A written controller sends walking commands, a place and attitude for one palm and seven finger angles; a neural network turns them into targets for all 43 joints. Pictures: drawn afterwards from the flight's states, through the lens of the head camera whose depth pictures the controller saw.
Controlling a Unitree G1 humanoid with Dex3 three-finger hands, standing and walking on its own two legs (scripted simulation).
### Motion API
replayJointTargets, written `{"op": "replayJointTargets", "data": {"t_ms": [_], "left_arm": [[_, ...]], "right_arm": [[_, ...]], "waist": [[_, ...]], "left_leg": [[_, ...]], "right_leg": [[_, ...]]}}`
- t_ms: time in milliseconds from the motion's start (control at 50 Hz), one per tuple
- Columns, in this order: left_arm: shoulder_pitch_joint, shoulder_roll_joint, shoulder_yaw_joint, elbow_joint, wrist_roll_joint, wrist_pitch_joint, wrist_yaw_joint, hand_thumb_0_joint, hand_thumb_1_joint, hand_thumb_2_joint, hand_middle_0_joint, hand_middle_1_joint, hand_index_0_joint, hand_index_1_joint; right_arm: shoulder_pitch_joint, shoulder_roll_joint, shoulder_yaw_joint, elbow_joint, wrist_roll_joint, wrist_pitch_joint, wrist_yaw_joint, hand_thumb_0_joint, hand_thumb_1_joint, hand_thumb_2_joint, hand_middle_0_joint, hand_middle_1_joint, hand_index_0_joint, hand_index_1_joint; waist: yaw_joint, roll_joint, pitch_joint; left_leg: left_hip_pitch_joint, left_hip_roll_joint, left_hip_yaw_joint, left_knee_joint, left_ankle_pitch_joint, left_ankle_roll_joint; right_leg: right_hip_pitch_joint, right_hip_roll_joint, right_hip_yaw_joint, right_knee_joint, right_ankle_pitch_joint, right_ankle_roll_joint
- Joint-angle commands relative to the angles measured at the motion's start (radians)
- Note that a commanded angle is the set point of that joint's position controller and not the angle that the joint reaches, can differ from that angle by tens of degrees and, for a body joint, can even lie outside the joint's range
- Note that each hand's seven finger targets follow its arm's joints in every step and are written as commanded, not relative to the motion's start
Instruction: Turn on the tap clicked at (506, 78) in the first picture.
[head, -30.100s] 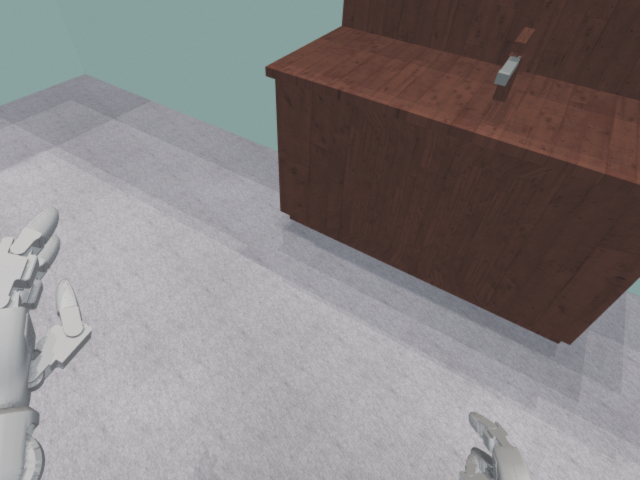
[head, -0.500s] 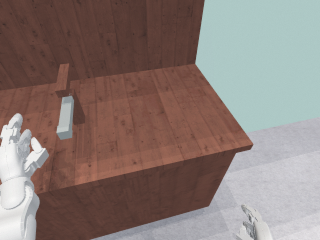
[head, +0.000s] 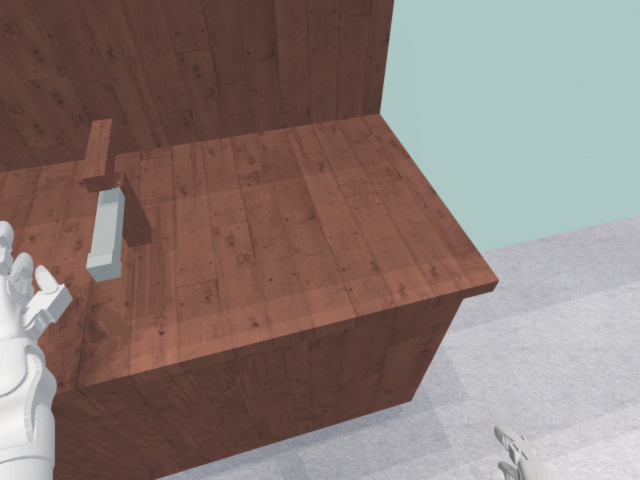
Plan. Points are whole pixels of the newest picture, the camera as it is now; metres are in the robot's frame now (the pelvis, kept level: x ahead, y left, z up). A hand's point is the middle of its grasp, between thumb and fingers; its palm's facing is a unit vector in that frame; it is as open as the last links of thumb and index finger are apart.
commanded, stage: reach beside the lever's end, fingers flat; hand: left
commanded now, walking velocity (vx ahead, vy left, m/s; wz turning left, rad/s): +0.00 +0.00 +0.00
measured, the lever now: (104, 265) +0.33 +0.30 +0.10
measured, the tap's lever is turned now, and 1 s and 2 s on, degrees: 0 0 27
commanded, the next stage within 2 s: push the lever round in 0.40 s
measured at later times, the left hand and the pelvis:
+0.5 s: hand (62, 297) +0.28 +0.33 +0.10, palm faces +0.57 -0.81 -0.10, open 7.8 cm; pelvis +0.00 +0.00 +0.00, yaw +0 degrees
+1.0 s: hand (88, 284) +0.31 +0.31 +0.09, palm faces +0.54 -0.84 -0.08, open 7.8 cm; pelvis +0.00 +0.01 +0.00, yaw +0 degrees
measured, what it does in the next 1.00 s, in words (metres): stands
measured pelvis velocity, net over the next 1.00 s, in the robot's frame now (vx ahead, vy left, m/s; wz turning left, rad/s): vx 0.00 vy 0.01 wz -0.01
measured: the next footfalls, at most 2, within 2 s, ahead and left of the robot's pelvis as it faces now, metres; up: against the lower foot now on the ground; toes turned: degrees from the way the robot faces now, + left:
none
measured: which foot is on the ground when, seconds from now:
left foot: down 0.00-1.00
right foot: down 0.00-1.00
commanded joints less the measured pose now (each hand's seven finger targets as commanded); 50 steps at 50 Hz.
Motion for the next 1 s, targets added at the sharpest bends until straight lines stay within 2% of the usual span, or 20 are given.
{"op": "replayJointTargets", "data": {"t_ms": [0, 20, 80, 140, 180, 240, 280, 320, 380, 500, 600, 660, 680, 700, 760, 780, 820, 880, 920, 980], "left_arm": [[-0.285, 0.296, 0.083, -0.217, 0.013, -0.126, -0.010, 0.000, 0.900, 0.900, -0.150, -0.150, -0.150, -0.150], [-0.275, 0.273, 0.065, -0.229, 0.006, -0.132, -0.018, 0.000, 0.900, 0.900, -0.150, -0.150, -0.150, -0.150], [-0.241, 0.289, 0.082, -0.201, -0.003, -0.124, -0.033, 0.000, 0.900, 0.900, -0.150, -0.150, -0.150, -0.150], [-0.188, 0.271, 0.078, -0.189, -0.014, -0.103, -0.038, 0.000, 0.900, 0.900, -0.150, -0.150, -0.150, -0.150], [-0.147, 0.297, 0.110, -0.191, -0.012, -0.089, -0.031, 0.000, 0.900, 0.900, -0.150, -0.150, -0.150, -0.150], [-0.153, 0.266, 0.089, -0.231, -0.014, -0.091, -0.017, 0.000, 0.900, 0.900, -0.150, -0.150, -0.150, -0.150], [-0.152, 0.300, 0.125, -0.244, -0.007, -0.103, -0.003, 0.000, 0.900, 0.900, -0.150, -0.150, -0.150, -0.150], [-0.159, 0.281, 0.107, -0.252, -0.005, -0.117, 0.003, 0.000, 0.900, 0.900, -0.150, -0.150, -0.150, -0.150], [-0.189, 0.264, 0.082, -0.305, 0.003, -0.143, 0.000, 0.000, 0.900, 0.900, -0.150, -0.150, -0.150, -0.150], [-0.284, 0.244, 0.034, -0.234, -0.006, -0.124, -0.024, 0.000, 0.900, 0.900, -0.150, -0.150, -0.150, -0.150], [-0.246, 0.252, 0.046, -0.227, -0.004, -0.101, -0.018, 0.000, 0.900, 0.900, -0.150, -0.150, -0.150, -0.150], [-0.246, 0.258, 0.059, -0.207, -0.002, -0.098, -0.004, 0.000, 0.900, 0.900, -0.150, -0.150, -0.150, -0.150], [-0.238, 0.265, 0.067, -0.215, 0.005, -0.101, 0.003, 0.000, 0.900, 0.900, -0.150, -0.150, -0.150, -0.150], [-0.255, 0.243, 0.044, -0.224, 0.007, -0.104, 0.009, 0.000, 0.900, 0.900, -0.150, -0.150, -0.150, -0.150], [-0.246, 0.236, 0.041, -0.211, 0.007, -0.105, 0.019, 0.000, 0.900, 0.900, -0.150, -0.150, -0.150, -0.150], [-0.244, 0.251, 0.054, -0.215, 0.015, -0.105, 0.023, 0.000, 0.900, 0.900, -0.150, -0.150, -0.150, -0.150], [-0.279, 0.205, 0.002, -0.229, 0.018, -0.107, 0.026, 0.000, 0.900, 0.900, -0.150, -0.150, -0.150, -0.150], [-0.286, 0.241, 0.035, -0.221, 0.021, -0.109, 0.034, 0.000, 0.900, 0.900, -0.150, -0.150, -0.150, -0.150], [-0.262, 0.216, 0.018, -0.231, 0.019, -0.110, 0.037, 0.000, 0.900, 0.900, -0.150, -0.150, -0.150, -0.150], [-0.289, 0.220, 0.014, -0.264, 0.029, -0.117, 0.044, 0.000, 0.900, 0.900, -0.150, -0.150, -0.150, -0.150]], "right_arm": [[-0.061, -0.134, -0.054, -0.131, -0.003, -0.052, -0.004, 0.000, -0.900, -0.900, 0.200, 0.300, 0.200, 0.300], [-0.062, -0.133, -0.055, -0.136, -0.004, -0.055, -0.002, 0.000, -0.900, -0.900, 0.200, 0.300, 0.200, 0.300], [-0.055, -0.137, -0.056, -0.136, 0.001, -0.053, -0.002, 0.000, -0.900, -0.900, 0.200, 0.300, 0.200, 0.300], [-0.047, -0.139, -0.060, -0.149, 0.003, -0.052, 0.002, 0.000, -0.900, -0.900, 0.200, 0.300, 0.200, 0.300], [-0.049, -0.140, -0.060, -0.155, 0.003, -0.045, 0.002, 0.000, -0.900, -0.900, 0.200, 0.300, 0.200, 0.300], [-0.053, -0.135, -0.059, -0.169, 0.003, -0.044, 0.008, 0.000, -0.900, -0.900, 0.200, 0.300, 0.200, 0.300], [-0.053, -0.133, -0.060, -0.163, 0.001, -0.041, 0.008, 0.000, -0.900, -0.900, 0.200, 0.300, 0.200, 0.300], [-0.052, -0.132, -0.059, -0.166, -0.001, -0.041, 0.011, 0.000, -0.900, -0.900, 0.200, 0.300, 0.200, 0.300], [-0.064, -0.127, -0.058, -0.160, -0.003, -0.048, 0.011, 0.000, -0.900, -0.900, 0.200, 0.300, 0.200, 0.300], [-0.071, -0.135, -0.049, -0.142, 0.005, -0.053, -0.007, 0.000, -0.900, -0.900, 0.200, 0.300, 0.200, 0.300], [-0.068, -0.134, -0.051, -0.154, 0.003, -0.051, -0.007, 0.000, -0.900, -0.900, 0.200, 0.300, 0.200, 0.300], [-0.066, -0.131, -0.050, -0.158, 0.001, -0.045, -0.001, 0.000, -0.900, -0.900, 0.200, 0.300, 0.200, 0.300], [-0.068, -0.129, -0.049, -0.157, 0.000, -0.043, 0.001, 0.000, -0.900, -0.900, 0.200, 0.300, 0.200, 0.300], [-0.068, -0.128, -0.048, -0.162, 0.000, -0.042, 0.004, 0.000, -0.900, -0.900, 0.200, 0.300, 0.200, 0.300], [-0.068, -0.130, -0.050, -0.167, -0.001, -0.038, 0.007, 0.000, -0.900, -0.900, 0.200, 0.300, 0.200, 0.300], [-0.069, -0.130, -0.049, -0.163, -0.001, -0.036, 0.007, 0.000, -0.900, -0.900, 0.200, 0.300, 0.200, 0.300], [-0.073, -0.129, -0.048, -0.170, -0.001, -0.036, 0.007, 0.000, -0.900, -0.900, 0.200, 0.300, 0.200, 0.300], [-0.068, -0.134, -0.050, -0.160, -0.002, -0.033, 0.004, 0.000, -0.900, -0.900, 0.200, 0.300, 0.200, 0.300], [-0.067, -0.132, -0.054, -0.168, -0.005, -0.033, 0.007, 0.000, -0.900, -0.900, 0.200, 0.300, 0.200, 0.300], [-0.068, -0.129, -0.053, -0.163, -0.006, -0.032, 0.008, 0.000, -0.900, -0.900, 0.200, 0.300, 0.200, 0.300]], "waist": [[-0.014, 0.049, -0.214], [-0.011, 0.061, -0.234], [-0.002, 0.071, -0.242], [0.009, 0.029, -0.240], [0.021, 0.033, -0.234], [0.016, 0.027, -0.215], [0.015, 0.031, -0.201], [0.007, 0.027, -0.193], [-0.001, 0.086, -0.206], [-0.030, 0.048, -0.167], [-0.007, 0.043, -0.236], [-0.006, 0.026, -0.212], [0.005, 0.065, -0.215], [-0.008, 0.047, -0.218], [-0.006, 0.037, -0.202], [0.001, 0.060, -0.207], [-0.017, 0.053, -0.194], [-0.015, 0.038, -0.202], [-0.012, 0.028, -0.224], [-0.009, 0.078, -0.233]], "left_leg": [[0.124, -0.021, -0.010, -0.077, 0.152, 0.029], [0.138, -0.021, -0.007, -0.073, 0.164, 0.028], [0.131, -0.020, -0.010, -0.072, 0.176, 0.027], [0.119, -0.020, -0.008, -0.074, 0.200, 0.027], [0.112, -0.020, -0.006, -0.075, 0.220, 0.028], [0.113, -0.018, -0.011, -0.081, 0.213, 0.024], [0.108, -0.015, -0.010, -0.079, 0.209, 0.026], [0.102, -0.016, -0.011, -0.076, 0.196, 0.026], [0.132, -0.014, -0.012, -0.073, 0.194, 0.024], [0.105, -0.017, -0.023, -0.086, 0.085, 0.028], [0.120, -0.020, -0.022, -0.081, 0.121, 0.026], [0.100, -0.017, -0.023, -0.080, 0.123, 0.024], [0.102, -0.018, -0.023, -0.080, 0.124, 0.023], [0.108, -0.016, -0.025, -0.082, 0.121, 0.024], [0.093, -0.016, -0.021, -0.077, 0.117, 0.025], [0.095, -0.015, -0.024, -0.081, 0.115, 0.024], [0.103, -0.014, -0.025, -0.082, 0.098, 0.025], [0.100, -0.012, -0.025, -0.082, 0.104, 0.026], [0.107, -0.014, -0.020, -0.078, 0.126, 0.025], [0.127, -0.010, -0.029, -0.082, 0.138, 0.017]], "right_leg": [[0.020, -0.018, 0.061, -0.093, 0.223, 0.019], [0.025, -0.017, 0.060, -0.089, 0.235, 0.019], [0.031, -0.016, 0.059, -0.088, 0.245, 0.017], [0.052, -0.017, 0.055, -0.088, 0.280, 0.020], [0.060, -0.017, 0.051, -0.085, 0.296, 0.020], [0.044, -0.014, 0.046, -0.085, 0.280, 0.021], [0.042, -0.013, 0.047, -0.085, 0.273, 0.020], [0.030, -0.013, 0.047, -0.082, 0.258, 0.021], [0.013, -0.013, 0.050, -0.078, 0.243, 0.017], [-0.027, -0.016, 0.056, -0.098, 0.149, 0.018], [0.009, -0.018, 0.054, -0.091, 0.182, 0.019], [0.008, -0.015, 0.052, -0.091, 0.187, 0.019], [0.010, -0.016, 0.053, -0.089, 0.186, 0.017], [0.002, -0.015, 0.050, -0.087, 0.183, 0.019], [0.002, -0.013, 0.052, -0.089, 0.181, 0.018], [0.003, -0.014, 0.052, -0.086, 0.176, 0.016], [-0.018, -0.013, 0.050, -0.089, 0.157, 0.018], [-0.007, -0.012, 0.053, -0.091, 0.164, 0.016], [0.006, -0.012, 0.052, -0.085, 0.185, 0.018], [0.000, -0.012, 0.049, -0.078, 0.184, 0.013]]}}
